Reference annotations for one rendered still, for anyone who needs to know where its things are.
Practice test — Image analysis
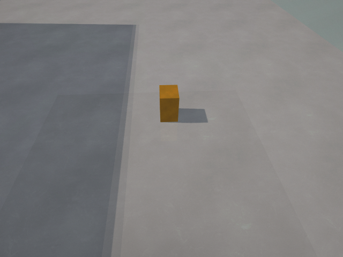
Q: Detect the carton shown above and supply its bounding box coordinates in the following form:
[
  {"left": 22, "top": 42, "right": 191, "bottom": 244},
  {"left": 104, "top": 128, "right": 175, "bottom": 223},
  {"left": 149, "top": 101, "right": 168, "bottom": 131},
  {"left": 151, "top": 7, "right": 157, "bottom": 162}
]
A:
[{"left": 159, "top": 85, "right": 180, "bottom": 122}]

